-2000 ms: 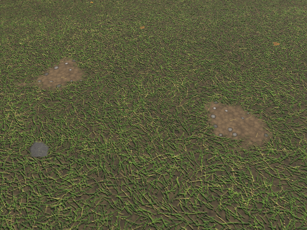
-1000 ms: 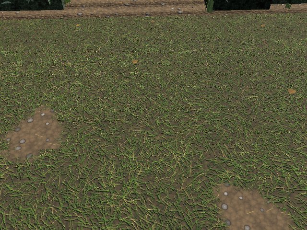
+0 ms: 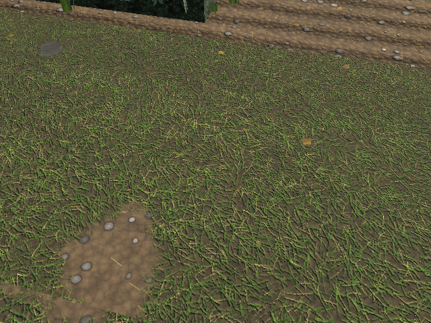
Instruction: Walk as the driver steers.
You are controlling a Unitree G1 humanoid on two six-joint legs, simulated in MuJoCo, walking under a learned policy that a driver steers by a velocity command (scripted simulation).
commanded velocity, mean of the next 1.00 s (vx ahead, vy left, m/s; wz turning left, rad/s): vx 0.50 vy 0.00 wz -0.51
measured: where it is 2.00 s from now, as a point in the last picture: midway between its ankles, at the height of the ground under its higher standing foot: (315, 180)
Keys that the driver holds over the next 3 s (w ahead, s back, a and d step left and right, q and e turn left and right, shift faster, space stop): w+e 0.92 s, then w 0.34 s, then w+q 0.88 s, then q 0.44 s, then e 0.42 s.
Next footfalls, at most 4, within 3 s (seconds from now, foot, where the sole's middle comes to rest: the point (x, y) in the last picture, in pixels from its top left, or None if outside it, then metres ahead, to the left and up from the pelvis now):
0.06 right None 0.24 -0.13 -0.76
0.50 left None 0.37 0.05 -0.76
0.88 right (300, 299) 0.62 -0.30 -0.93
1.28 left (285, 209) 0.99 -0.32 -0.93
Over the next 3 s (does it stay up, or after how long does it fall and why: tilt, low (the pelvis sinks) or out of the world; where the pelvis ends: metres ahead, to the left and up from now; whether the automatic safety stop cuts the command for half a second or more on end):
stays up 1.48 -0.59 -0.32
